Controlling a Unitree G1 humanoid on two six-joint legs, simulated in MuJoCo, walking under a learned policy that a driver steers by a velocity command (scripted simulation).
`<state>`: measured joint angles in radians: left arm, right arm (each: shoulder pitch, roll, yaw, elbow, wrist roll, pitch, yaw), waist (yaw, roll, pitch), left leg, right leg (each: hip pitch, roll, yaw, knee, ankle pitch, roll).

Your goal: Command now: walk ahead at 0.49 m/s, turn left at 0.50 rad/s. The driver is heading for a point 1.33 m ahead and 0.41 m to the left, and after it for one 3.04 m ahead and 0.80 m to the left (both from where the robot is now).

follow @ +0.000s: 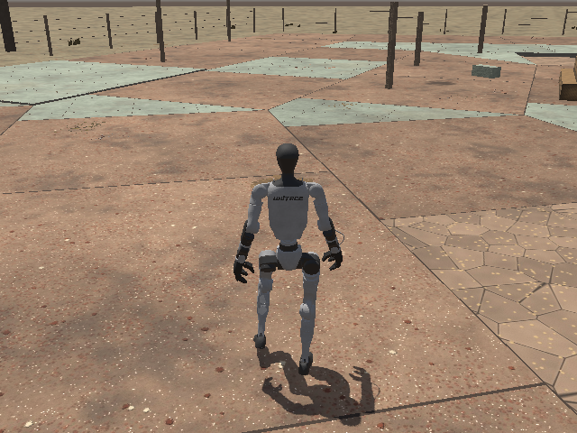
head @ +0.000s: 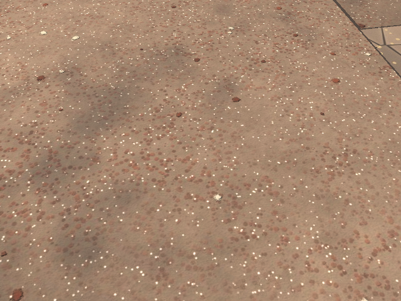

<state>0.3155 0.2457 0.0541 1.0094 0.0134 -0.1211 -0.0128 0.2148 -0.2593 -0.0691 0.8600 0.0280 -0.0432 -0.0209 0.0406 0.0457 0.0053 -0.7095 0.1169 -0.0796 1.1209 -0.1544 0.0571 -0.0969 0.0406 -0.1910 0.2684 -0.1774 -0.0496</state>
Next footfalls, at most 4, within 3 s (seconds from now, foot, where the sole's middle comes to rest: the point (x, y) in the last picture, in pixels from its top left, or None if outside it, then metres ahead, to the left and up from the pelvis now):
0.28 left None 0.31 0.17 -0.78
0.78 right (195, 265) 0.64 0.07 -0.78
1.28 left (98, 239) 0.72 0.43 -0.78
1.84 right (132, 161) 1.10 0.37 -0.78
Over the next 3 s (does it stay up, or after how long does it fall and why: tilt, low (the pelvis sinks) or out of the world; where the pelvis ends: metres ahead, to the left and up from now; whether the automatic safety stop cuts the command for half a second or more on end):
stays up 1.52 0.43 -0.01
